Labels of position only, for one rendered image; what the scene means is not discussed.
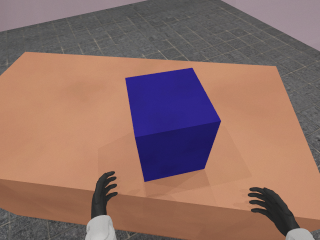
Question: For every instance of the right robot hand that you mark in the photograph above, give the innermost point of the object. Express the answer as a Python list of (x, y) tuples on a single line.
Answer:
[(275, 209)]

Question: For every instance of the carton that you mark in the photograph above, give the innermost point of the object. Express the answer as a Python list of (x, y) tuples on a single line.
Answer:
[(174, 122)]

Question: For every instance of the left robot hand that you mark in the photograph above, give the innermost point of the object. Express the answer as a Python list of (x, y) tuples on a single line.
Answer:
[(100, 199)]

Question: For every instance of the right robot forearm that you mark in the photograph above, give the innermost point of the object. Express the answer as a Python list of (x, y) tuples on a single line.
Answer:
[(299, 234)]

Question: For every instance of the left robot forearm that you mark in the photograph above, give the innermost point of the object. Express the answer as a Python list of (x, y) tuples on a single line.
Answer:
[(100, 228)]

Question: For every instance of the pedestal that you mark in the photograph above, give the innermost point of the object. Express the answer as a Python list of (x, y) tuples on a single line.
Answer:
[(65, 120)]

